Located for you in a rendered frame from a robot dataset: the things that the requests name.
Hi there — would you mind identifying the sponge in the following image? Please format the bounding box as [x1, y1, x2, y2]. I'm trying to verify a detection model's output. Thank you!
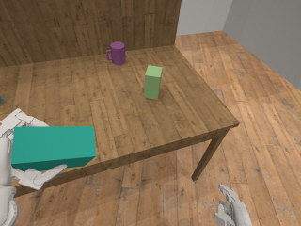
[10, 126, 96, 172]

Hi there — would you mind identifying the table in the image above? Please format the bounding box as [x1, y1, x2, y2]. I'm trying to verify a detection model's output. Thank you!
[0, 0, 240, 198]

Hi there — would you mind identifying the robot left hand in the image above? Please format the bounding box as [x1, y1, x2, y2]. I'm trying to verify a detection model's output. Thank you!
[0, 108, 67, 190]

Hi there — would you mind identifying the robot right hand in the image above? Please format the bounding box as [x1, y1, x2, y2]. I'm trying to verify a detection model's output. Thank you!
[215, 184, 252, 226]

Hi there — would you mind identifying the left robot forearm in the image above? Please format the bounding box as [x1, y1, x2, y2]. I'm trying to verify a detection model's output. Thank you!
[0, 186, 20, 226]

